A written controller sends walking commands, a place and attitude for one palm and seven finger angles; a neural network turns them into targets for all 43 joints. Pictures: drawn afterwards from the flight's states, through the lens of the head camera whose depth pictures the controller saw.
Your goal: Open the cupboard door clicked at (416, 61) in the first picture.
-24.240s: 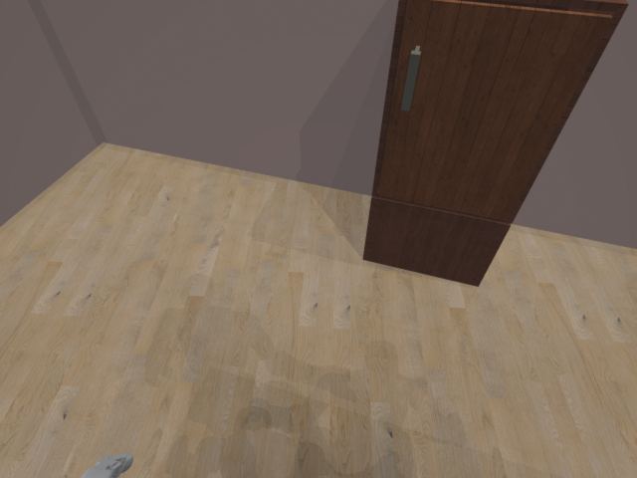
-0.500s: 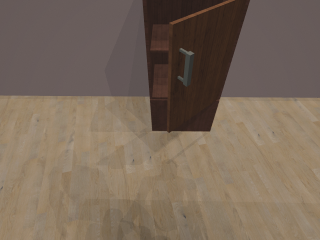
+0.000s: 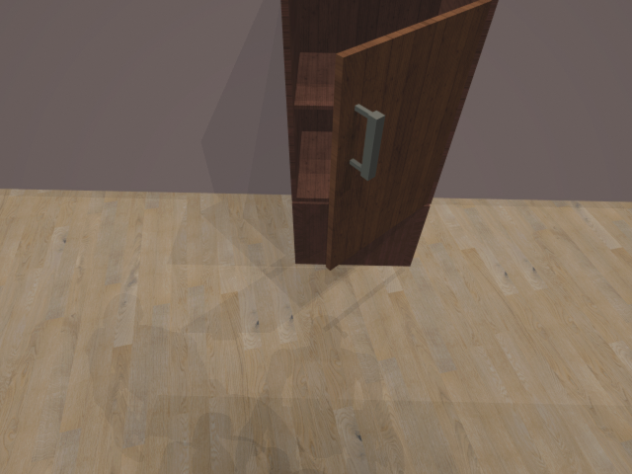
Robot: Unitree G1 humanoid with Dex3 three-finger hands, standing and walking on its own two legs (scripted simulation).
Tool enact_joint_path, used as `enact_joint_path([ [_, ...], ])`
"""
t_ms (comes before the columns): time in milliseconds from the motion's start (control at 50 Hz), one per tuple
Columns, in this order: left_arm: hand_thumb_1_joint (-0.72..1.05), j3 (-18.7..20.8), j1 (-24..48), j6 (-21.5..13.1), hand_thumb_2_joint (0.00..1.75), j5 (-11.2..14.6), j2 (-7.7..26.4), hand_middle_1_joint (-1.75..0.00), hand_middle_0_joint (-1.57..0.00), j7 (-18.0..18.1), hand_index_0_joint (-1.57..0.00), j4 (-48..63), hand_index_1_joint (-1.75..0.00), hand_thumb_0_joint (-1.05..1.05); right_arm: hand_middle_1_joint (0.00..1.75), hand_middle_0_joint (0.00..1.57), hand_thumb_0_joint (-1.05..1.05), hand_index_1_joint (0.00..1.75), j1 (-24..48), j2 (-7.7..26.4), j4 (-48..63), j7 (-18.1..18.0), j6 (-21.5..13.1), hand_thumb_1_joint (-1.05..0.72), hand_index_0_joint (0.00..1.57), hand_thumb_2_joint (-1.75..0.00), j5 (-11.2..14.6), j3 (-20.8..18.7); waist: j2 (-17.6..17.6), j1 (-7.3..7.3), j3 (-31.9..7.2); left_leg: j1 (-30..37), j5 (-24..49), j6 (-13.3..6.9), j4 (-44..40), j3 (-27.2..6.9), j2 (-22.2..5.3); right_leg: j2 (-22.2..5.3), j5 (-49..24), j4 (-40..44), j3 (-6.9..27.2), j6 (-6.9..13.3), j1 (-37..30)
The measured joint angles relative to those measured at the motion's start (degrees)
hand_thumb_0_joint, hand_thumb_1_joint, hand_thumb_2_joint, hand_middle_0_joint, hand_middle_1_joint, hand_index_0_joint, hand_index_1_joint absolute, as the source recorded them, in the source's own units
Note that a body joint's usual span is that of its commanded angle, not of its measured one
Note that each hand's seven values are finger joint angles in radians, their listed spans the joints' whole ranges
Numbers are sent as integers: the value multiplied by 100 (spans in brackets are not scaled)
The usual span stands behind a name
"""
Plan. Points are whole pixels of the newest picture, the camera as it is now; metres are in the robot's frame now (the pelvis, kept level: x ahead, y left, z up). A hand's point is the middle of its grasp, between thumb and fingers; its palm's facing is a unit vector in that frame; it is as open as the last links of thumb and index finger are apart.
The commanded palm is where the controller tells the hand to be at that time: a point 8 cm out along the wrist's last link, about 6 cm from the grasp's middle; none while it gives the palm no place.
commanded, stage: look to check the result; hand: left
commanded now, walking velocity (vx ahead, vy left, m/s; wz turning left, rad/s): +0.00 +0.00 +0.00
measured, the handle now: (364, 142) +0.69 -0.05 +0.03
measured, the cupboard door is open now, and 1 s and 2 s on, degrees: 41 41 41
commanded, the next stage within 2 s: walk to a spot facing it in 0.48 s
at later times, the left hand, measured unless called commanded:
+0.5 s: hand out of the picture +0.04 +0.18 -0.17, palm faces +0.02 -0.98 -0.21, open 7.4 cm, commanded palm none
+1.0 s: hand out of the picture +0.08 +0.17 -0.17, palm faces -0.09 -0.96 -0.26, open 7.4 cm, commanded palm none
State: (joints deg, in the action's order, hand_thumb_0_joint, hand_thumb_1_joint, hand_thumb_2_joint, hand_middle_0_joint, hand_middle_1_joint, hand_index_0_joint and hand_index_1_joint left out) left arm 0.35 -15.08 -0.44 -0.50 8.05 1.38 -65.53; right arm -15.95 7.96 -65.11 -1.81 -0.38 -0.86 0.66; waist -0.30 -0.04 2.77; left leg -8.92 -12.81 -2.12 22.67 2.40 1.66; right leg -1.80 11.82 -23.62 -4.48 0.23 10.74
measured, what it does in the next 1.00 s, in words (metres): stands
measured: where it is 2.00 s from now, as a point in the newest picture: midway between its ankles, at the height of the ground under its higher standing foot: outside the picture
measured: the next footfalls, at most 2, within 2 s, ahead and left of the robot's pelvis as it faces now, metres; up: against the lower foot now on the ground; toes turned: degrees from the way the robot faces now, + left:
left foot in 1.60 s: +0.13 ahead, +0.07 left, +0.00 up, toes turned -28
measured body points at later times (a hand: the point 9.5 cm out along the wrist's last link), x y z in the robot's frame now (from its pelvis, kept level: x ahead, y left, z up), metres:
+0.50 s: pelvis +0.02 +0.00 +0.00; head +0.04 -0.01 +0.45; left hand +0.04 +0.23 -0.16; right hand +0.04 -0.23 -0.16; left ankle -0.01 +0.09 -0.74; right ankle +0.01 -0.11 -0.74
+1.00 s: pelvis +0.01 -0.03 -0.01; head +0.06 -0.06 +0.43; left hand +0.09 +0.22 -0.15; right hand +0.00 -0.27 -0.18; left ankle +0.00 +0.09 -0.74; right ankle -0.01 -0.12 -0.72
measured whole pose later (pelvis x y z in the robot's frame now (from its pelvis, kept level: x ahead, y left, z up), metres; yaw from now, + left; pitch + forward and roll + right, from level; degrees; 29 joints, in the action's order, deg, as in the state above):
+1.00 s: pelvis +0.01 -0.03 -0.01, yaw -9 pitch -1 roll +2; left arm 4.3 -10.9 3.5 -1.1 11.3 -0.9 -58.2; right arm -12.6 11.3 -59.5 -2.9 0.9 -1.8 -2.0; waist -1.7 0.7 7.0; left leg -9.8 -19.3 0.1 30.3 9.9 -2.8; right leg -0.5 25.7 -45.1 -1.2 0.6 19.6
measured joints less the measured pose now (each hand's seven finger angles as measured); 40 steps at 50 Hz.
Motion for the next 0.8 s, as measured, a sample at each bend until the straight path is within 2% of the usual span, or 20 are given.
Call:
enact_joint_path([
  [640,91,14,295,-55,90,9,270,-30,-20,-29,-20,31,-30,0,30,20,0,30,365,278,-45,-1,-45,-90,20,-89,4,4,5,5,14,308,-55,51,-270,-48,-36,52,81,248,-41,27,-306],
  [800,91,172,254,174,90,-21,264,-30,-20,-78,-20,221,-30,0,30,20,0,30,459,230,201,-82,79,-90,20,-89,-3,-105,17,68,124,98,-325,76,185,273,-160,163,241,-258,272,57,62],
])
